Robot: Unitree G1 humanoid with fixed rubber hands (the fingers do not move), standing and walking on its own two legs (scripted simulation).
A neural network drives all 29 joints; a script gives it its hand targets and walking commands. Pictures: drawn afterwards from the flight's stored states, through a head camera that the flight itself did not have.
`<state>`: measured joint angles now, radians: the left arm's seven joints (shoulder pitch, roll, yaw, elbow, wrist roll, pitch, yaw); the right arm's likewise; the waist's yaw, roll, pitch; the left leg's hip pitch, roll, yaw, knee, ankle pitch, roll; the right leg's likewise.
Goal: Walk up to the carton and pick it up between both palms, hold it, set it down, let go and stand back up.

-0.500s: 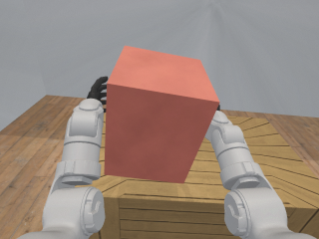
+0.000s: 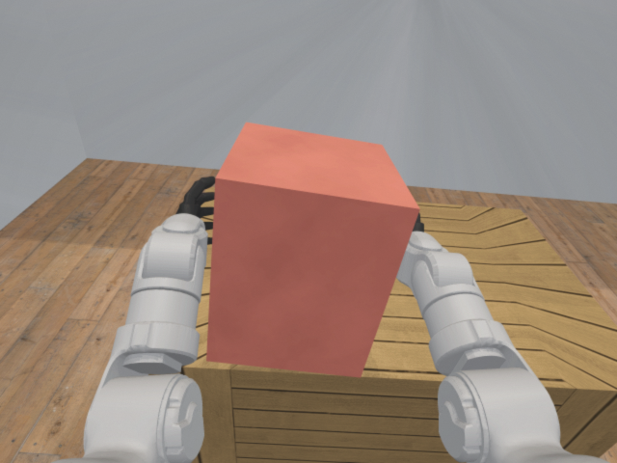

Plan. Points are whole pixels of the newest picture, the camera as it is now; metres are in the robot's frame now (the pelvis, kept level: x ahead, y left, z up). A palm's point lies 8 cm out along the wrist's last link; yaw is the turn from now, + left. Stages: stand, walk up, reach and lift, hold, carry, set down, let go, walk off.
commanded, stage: hold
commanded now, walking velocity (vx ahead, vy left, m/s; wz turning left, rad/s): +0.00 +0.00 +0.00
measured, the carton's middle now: (300, 244) +0.37 +0.01 +0.16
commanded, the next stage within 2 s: none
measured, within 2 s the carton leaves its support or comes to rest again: neither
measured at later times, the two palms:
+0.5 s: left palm (193, 210) +0.36 +0.15 +0.21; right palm (428, 205) +0.36 -0.14 +0.24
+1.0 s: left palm (187, 177) +0.36 +0.15 +0.26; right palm (433, 188) +0.36 -0.14 +0.26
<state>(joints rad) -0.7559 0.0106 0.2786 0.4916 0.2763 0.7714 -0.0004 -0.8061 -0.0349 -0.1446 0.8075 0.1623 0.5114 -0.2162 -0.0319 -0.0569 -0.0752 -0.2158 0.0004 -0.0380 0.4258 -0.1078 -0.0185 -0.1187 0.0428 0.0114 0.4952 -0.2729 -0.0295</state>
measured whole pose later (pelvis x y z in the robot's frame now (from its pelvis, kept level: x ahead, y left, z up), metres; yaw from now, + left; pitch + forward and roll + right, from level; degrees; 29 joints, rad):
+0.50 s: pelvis +0.01 -0.01 +0.00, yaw +0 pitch -4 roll +0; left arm -0.58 0.00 0.23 0.14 0.05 0.66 0.08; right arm -0.67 -0.03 -0.07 0.29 0.21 0.56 -0.31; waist -0.05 -0.05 -0.10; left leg -0.24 0.01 -0.04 0.42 -0.11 -0.03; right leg -0.14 0.05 0.01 0.49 -0.28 -0.03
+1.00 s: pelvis +0.01 -0.01 +0.00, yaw +0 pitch -5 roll +0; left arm -0.68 0.00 0.27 0.15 0.22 0.72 0.01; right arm -0.76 -0.03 -0.08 0.44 0.21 0.50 -0.29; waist -0.06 -0.04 -0.14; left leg -0.20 0.00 -0.04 0.41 -0.12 -0.03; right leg -0.10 0.05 0.01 0.48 -0.28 -0.03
